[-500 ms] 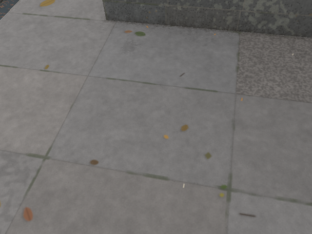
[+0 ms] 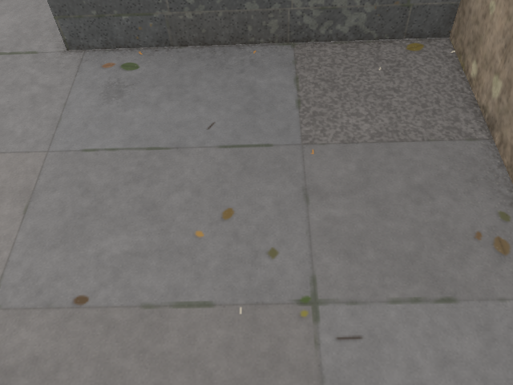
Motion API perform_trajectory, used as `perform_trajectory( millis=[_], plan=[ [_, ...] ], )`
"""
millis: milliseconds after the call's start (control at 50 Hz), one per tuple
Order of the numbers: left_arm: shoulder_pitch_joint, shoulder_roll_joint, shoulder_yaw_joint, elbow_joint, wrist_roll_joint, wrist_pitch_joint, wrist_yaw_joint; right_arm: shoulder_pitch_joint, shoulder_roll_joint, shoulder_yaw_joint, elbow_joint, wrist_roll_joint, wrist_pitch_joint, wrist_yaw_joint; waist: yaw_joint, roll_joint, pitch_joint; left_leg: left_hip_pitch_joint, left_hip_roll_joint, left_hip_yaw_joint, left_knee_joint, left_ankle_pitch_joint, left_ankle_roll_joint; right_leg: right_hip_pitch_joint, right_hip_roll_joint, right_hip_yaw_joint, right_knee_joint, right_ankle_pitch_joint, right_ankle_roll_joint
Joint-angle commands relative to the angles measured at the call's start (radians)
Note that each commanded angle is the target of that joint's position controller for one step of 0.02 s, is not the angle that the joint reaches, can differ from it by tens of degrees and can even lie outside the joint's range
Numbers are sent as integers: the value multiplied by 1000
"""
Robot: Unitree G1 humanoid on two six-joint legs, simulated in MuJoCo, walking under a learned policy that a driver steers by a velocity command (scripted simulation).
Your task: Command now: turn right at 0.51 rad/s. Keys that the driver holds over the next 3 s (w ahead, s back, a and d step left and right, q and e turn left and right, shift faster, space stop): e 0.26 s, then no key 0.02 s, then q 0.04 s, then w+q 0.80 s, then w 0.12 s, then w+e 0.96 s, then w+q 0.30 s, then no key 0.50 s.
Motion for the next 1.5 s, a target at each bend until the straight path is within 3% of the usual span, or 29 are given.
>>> perform_trajectory(
  millis=[20, 40, 60, 100, 140, 280, 360, 440, 520, 560, 580, 620, 680, 780, 900, 940, 960, 980, 1000, 1020, 1060, 1160, 1280, 1360, 1420, 1440, 1460, 1480, 1500],
  plan=[
    [82, 130, 46, -42, 8, -13, 13, -18, -99, -28, -83, -11, -20, 1, 37, -120, -101, -222, 28, 54, 255, 230, 65, 343, -32, 149, -250, 486, -83],
    [100, 275, 63, -83, 36, -30, 9, -87, -44, -4, -158, -49, -31, 1, 36, -408, -150, -489, -129, -12, 566, -285, -3, 417, -339, 670, -351, 827, -299],
    [130, 225, 43, -83, 64, -55, -4, -114, -94, -13, -145, -28, -40, 3, 84, -268, -252, -482, -116, -167, 688, -317, -1, 423, -403, 707, -363, 827, -394],
    [50, 181, 30, -60, 32, -63, 8, -121, -120, -23, -124, -22, -35, -8, 41, -113, -139, -533, -88, -164, 696, -164, 2, 358, -305, 551, -342, 668, -306],
    [-18, 162, 16, -60, 6, -36, 34, -98, -128, -29, -101, -31, -24, -13, 2, -87, -124, -448, -70, -166, 612, -22, -6, 275, -231, 450, -342, 646, -230],
    [2, 144, 8, -30, 11, -10, 76, -144, -60, -5, -98, -30, -30, 15, 22, -121, -143, -370, -112, -164, 351, 125, -35, 304, -173, 424, -363, 523, -201],
    [-7, 58, -26, -3, 31, -13, 65, -133, -35, 10, -85, -26, -31, 28, 39, -154, -136, -206, -60, -132, 160, 162, -25, 212, -143, 385, -408, 182, -190],
    [45, 127, -14, 31, 42, -35, 39, -171, -84, 5, -115, -2, -59, 41, 86, -198, -13, -175, -95, -75, 47, 45, 37, 172, -183, 472, -495, -160, -218],
    [40, 110, -19, 54, 27, -60, 42, -78, -50, 17, -76, -1, -102, 51, 35, -146, -18, -46, -114, -55, -157, 95, 124, 188, -170, 432, -424, -136, -186],
    [-11, 48, -36, 28, 40, -82, 42, 50, -91, 8, -39, -9, -111, 47, -7, -51, -69, 141, -35, -203, -178, 129, 198, 61, -77, 280, -238, 17, -113],
    [-36, 24, -38, -2, 43, -103, 42, 126, -169, -19, -12, -7, -112, 52, -8, 142, -65, 215, 73, -431, -265, 77, 292, -77, 61, 81, -46, -20, -36],
    [-117, 105, -13, -32, 9, -137, 41, 225, -165, -22, -4, -4, -123, 55, -75, 169, 33, 344, 248, -753, -382, 138, 422, -409, 33, 105, 227, -222, 12],
    [-149, 80, -16, -23, 27, -159, 20, 225, -142, -16, -4, 3, -117, 37, -67, 67, 9, 461, 165, -583, -355, 354, 354, -524, -22, 113, 253, -33, 19],
    [-223, -15, -45, -21, 34, -162, -4, 198, -123, -8, 5, 5, -72, -2, -61, 99, 8, 191, 22, -366, -374, 492, 279, -218, 25, 20, -32, 200, 63],
    [-183, 72, -7, -19, 3, -163, 9, 189, -159, -23, 9, 18, -75, -3, -7, 128, 1, 36, 58, -448, -319, 445, 217, 113, 30, 64, -216, 303, 36],
    [9, 128, 26, 21, 9, -165, 24, 147, -121, -11, -10, 9, -86, 9, 102, 95, -109, -18, -25, -399, -77, 591, 161, 384, -7, 79, -272, 296, -23],
    [196, 188, 41, 37, 25, -161, 37, 149, -54, 11, -42, -18, -89, 13, 166, -32, -287, -141, -95, -328, 229, 388, 128, 655, -193, 273, -267, 169, -95],
    [226, 245, 42, 63, 45, -155, 24, 305, 29, 35, -59, 15, -97, 16, 72, -384, -417, -412, -213, -272, 523, -188, 85, 846, -440, 785, -416, -46, -256],
    [178, 146, 25, 54, 34, -156, 23, 284, -89, 10, -29, 39, -95, 14, 78, -271, -286, -519, -127, -266, 648, -131, 78, 741, -429, 823, -481, -215, -247],
    [122, 95, 12, 51, 25, -153, 27, 176, -135, -3, -43, 32, -90, 15, 89, -178, -142, -537, -85, -227, 654, -33, 83, 600, -386, 643, -486, -150, -212],
    [58, 49, -3, 72, 31, -150, 25, 99, -108, -2, -58, 0, -82, 16, 51, -92, -32, -475, -20, -195, 598, 76, 84, 401, -307, 420, -515, 119, -186],
    [60, 55, -5, 143, 23, -177, 27, 43, -28, 17, -93, 2, -59, 20, 23, -98, 34, -456, 4, -176, 455, 157, 77, 289, -284, 203, -616, 313, -196],
    [100, 118, -1, 213, -3, -169, 32, -142, -6, 52, -143, -17, -103, 62, 60, -71, 55, -341, -13, -71, 58, 411, 69, 274, -237, 59, -622, 407, -175],
    [172, 178, 10, 259, -23, -142, 24, -197, -66, 34, -176, -5, -115, 68, 55, -89, 60, -282, -50, -61, -78, 332, 93, 382, -287, 112, -570, 461, -157],
    [177, 150, -9, 266, -2, -122, 25, 78, -155, -18, -105, -14, -114, 57, -101, -94, -133, 184, -82, -27, -121, 334, 153, 283, -203, 44, -199, 681, -88],
    [195, 61, -40, 223, 24, -128, 28, 234, -245, -40, -91, -40, -110, 42, -147, 46, -297, 505, 158, -306, -110, 309, 232, 21, -117, -3, 162, 368, -25],
    [289, -9, -61, 216, 8, -140, 31, 242, -269, -37, -97, -52, -107, 42, -92, 252, -430, 619, 338, -714, -267, 109, 334, -197, 4, 86, 424, -209, 10],
    [237, 108, -29, 224, -19, -141, 30, 206, -174, -13, -96, -41, -111, 47, -114, 149, -326, 532, 311, -687, -315, 30, 314, -287, -40, 161, 529, -170, 13],
    [177, 124, -21, 202, -26, -139, 29, 154, -134, 1, -88, -28, -115, 49, -90, 129, -189, 415, 280, -519, -325, 87, 287, -329, -85, 135, 529, -87, 8]
  ],
)
Next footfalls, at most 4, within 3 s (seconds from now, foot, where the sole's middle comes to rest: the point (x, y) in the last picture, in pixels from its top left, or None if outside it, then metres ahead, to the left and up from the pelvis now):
0.54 left None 0.09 0.10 -0.76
0.96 right None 0.37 -0.14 -0.76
1.42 left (207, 335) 0.59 0.19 -0.76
1.96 right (287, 238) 0.89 -0.04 -0.76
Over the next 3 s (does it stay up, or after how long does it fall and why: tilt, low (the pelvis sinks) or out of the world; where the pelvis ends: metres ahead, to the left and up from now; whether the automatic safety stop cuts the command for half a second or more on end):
stays up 1.23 0.01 0.02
